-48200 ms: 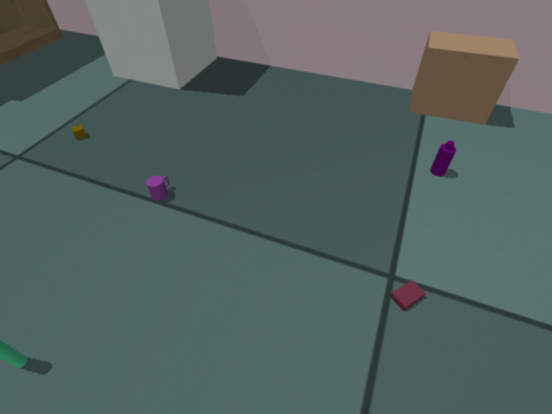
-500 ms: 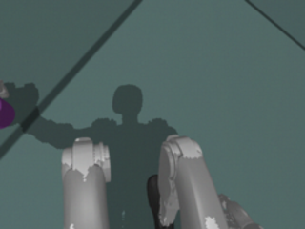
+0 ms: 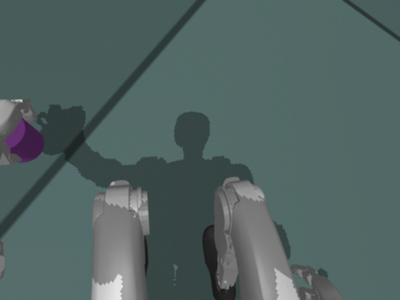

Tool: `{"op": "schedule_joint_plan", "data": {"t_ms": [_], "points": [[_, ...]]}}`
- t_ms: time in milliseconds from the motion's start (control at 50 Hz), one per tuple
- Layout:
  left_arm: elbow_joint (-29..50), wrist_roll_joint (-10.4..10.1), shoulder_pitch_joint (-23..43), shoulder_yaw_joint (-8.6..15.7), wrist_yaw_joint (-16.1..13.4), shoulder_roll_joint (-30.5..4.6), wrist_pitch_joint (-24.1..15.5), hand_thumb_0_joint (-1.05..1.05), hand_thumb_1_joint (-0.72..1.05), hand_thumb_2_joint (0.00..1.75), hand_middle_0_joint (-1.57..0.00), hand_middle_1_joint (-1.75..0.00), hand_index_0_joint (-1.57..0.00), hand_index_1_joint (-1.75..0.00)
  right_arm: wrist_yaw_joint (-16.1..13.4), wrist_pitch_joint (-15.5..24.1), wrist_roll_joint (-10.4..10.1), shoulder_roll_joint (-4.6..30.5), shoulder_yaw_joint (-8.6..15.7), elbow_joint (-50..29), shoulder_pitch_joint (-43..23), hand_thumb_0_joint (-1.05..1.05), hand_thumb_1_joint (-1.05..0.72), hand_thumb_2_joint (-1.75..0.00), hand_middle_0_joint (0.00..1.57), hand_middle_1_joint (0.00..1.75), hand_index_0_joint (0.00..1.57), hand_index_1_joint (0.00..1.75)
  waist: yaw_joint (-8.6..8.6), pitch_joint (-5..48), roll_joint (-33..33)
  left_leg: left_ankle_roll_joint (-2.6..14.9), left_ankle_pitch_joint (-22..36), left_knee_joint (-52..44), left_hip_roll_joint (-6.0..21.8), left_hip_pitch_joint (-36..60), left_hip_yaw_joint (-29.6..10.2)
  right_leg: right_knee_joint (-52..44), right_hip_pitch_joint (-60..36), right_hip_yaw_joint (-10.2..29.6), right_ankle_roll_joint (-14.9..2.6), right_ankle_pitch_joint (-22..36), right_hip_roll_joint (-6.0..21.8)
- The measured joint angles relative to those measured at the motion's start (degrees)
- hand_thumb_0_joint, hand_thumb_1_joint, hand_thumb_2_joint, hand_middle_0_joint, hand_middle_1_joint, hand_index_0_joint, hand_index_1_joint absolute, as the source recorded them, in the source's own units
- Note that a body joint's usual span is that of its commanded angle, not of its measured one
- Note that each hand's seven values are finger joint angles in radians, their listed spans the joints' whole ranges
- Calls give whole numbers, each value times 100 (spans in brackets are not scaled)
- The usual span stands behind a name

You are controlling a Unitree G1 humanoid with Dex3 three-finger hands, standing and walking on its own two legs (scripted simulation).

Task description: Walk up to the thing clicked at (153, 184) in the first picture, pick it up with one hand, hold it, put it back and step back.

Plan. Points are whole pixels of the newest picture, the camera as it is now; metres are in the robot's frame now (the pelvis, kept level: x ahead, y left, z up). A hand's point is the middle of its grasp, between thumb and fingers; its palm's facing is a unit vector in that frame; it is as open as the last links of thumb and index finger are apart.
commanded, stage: lift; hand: left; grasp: from above
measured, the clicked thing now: (6, 132) +0.42 +0.41 -0.18
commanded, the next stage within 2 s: hold in 1.60 s
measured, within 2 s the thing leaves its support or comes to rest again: neither
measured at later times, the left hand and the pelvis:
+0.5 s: hand out of the picture +0.35 +0.38 -0.02, palm faces -0.44 -0.13 -0.89, open 10.1 cm; pelvis +0.00 +0.00 +0.08, yaw +3 degrees
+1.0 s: hand out of the picture +0.30 +0.34 +0.19, palm faces -0.43 -0.16 -0.89, open 10.1 cm; pelvis +0.02 +0.01 +0.27, yaw +8 degrees
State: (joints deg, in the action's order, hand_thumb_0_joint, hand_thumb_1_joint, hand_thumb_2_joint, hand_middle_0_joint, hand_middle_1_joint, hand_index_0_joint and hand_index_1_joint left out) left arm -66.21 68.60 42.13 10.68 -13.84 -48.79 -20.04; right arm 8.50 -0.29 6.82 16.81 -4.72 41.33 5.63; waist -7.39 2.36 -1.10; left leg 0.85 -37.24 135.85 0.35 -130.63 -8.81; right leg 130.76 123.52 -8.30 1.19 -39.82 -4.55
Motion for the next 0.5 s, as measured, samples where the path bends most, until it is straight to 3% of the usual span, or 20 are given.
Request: {"op": "schedule_joint_plan", "data": {"t_ms": [180, 320, 500], "points": [[469, -337, -277, -143, 384, 293, 434, -2, -14, 72, -46, -86, -66, -83, -92, -48, -183, -129, 210, -37, 157, 0, -93, -90, 20, 30, 20, 29, 68, 234, 93, 34, 53, -377, 1, 231, 118, -324, -202, 114, 14, 37, 23], [1028, -570, -712, -276, 722, 501, 499, -2, -15, 72, -47, -85, -67, -82, -164, -124, -358, -170, 359, -90, 236, 0, -93, -90, 20, 30, 20, 29, 185, 468, 163, 57, 83, -841, -5, 610, 238, -731, -544, 235, 21, 54, 53], [1821, -893, -1293, -442, 945, 681, 597, -2, -15, 72, -47, -85, -67, -82, -328, -141, -537, -149, 476, -259, 211, 0, -93, -90, 20, 30, 20, 30, 333, 649, 235, 60, 140, -1545, -6, 1301, 321, -1402, -1190, 334, 20, 131, 72]]}}
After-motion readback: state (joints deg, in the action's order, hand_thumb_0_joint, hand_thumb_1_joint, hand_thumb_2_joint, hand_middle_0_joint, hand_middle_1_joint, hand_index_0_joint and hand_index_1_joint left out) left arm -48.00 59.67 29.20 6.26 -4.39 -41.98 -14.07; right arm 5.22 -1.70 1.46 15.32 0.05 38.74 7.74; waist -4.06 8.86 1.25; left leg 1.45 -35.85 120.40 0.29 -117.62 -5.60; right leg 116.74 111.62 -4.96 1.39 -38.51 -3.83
